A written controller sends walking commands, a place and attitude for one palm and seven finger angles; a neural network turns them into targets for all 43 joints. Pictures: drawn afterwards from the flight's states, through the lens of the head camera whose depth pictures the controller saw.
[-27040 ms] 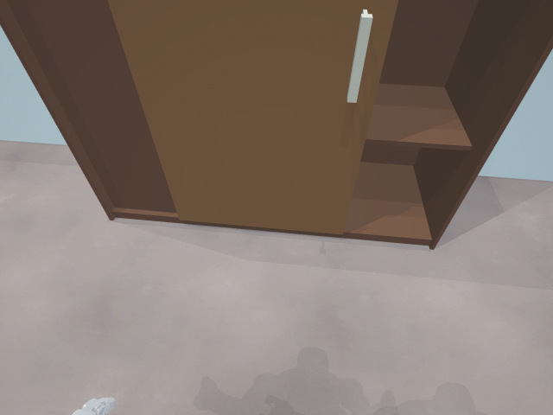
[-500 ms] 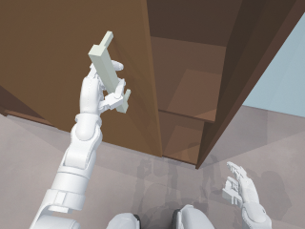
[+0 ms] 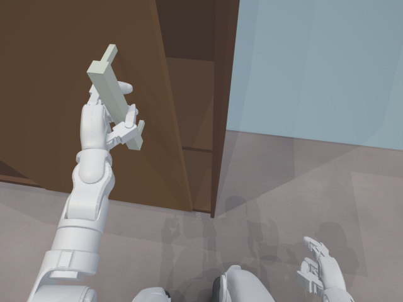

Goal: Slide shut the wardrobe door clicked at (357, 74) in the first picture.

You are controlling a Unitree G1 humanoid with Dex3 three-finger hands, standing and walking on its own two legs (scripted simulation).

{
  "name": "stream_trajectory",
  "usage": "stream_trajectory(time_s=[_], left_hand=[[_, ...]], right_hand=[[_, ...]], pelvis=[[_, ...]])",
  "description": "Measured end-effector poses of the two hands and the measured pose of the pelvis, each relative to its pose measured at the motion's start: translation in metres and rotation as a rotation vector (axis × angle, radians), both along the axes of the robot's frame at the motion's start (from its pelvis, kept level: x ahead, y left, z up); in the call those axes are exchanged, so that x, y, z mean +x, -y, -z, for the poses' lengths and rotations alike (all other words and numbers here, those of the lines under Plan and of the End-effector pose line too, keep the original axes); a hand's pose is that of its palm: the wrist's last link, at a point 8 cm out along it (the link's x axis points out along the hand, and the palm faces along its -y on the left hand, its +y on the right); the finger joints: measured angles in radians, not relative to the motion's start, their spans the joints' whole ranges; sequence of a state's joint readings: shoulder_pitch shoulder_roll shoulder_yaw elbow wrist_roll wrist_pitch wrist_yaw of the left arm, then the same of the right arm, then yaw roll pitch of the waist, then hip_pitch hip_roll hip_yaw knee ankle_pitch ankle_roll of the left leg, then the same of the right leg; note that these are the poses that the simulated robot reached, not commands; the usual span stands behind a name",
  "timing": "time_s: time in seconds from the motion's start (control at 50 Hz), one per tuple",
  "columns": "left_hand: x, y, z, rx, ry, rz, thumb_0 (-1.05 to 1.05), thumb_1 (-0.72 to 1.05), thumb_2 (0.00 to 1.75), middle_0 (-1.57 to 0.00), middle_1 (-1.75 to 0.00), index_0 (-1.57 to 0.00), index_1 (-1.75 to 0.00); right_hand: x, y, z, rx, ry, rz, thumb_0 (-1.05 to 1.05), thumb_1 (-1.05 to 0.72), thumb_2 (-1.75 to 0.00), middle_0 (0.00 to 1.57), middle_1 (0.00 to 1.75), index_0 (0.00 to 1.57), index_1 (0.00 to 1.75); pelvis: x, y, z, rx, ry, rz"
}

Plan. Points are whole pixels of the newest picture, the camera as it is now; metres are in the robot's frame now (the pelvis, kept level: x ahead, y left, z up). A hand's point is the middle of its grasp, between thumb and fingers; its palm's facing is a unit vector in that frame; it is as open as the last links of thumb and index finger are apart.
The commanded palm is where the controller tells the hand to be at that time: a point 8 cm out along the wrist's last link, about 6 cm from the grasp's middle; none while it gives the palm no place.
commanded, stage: step sideways, sliding the door along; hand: left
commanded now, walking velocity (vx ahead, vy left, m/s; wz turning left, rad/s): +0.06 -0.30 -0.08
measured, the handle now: (125, 104) +0.44 +0.19 +0.10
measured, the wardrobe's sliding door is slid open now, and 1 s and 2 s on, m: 0.09 0.00 0.00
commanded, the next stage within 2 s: stop walking and hold the door there in 0.84 s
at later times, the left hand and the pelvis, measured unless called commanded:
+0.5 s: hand (182, 126) +0.39 +0.07 +0.11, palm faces +0.39 -0.91 -0.10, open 6.6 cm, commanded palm +0.35 +0.04 +0.11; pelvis -0.02 -0.16 +0.00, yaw -1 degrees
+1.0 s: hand (182, 125) +0.40 +0.07 +0.10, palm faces +0.56 -0.81 -0.20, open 7.6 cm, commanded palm +0.35 +0.09 +0.11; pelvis +0.04 -0.24 +0.00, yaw +2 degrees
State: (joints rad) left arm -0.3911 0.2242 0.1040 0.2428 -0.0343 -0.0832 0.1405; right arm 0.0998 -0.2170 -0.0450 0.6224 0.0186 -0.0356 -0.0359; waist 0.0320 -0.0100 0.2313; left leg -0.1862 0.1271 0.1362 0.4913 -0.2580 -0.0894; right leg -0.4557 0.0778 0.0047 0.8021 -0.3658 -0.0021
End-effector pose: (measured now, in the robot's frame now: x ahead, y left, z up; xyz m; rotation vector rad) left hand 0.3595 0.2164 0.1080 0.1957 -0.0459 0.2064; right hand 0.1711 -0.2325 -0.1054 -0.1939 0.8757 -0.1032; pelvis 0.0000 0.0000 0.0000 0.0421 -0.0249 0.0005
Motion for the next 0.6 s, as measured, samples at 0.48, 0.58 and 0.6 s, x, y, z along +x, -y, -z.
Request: stream_trajectory(time_s=[0.48,0.58,0.6], left_hand=[[-0.009,0.101,-0.002,-0.106,-0.041,-0.181,0.02,0.68,0.82,-0.35,-1.31,-0.21,-1.40],[-0.010,0.108,-0.002,-0.125,-0.040,-0.291,0.02,0.66,0.84,-0.35,-1.25,-0.12,-1.40],[-0.010,0.109,-0.002,-0.126,-0.041,-0.304,0.02,0.66,0.85,-0.35,-1.24,-0.10,-1.40]], right_hand=[[-0.040,0.145,0.004,0.026,-0.044,-0.020,0.01,-0.90,-0.90,0.19,0.30,0.20,0.30],[-0.028,0.173,0.015,0.060,-0.073,-0.036,0.01,-0.90,-0.90,0.20,0.30,0.20,0.30],[-0.025,0.180,0.014,0.054,-0.080,-0.031,0.01,-0.90,-0.90,0.20,0.30,0.20,0.30]], pelvis=[[-0.018,0.152,0.001,-0.046,0.011,0.029],[-0.009,0.191,0.006,-0.073,0.029,-0.014],[-0.008,0.195,0.004,-0.063,0.018,-0.024]])
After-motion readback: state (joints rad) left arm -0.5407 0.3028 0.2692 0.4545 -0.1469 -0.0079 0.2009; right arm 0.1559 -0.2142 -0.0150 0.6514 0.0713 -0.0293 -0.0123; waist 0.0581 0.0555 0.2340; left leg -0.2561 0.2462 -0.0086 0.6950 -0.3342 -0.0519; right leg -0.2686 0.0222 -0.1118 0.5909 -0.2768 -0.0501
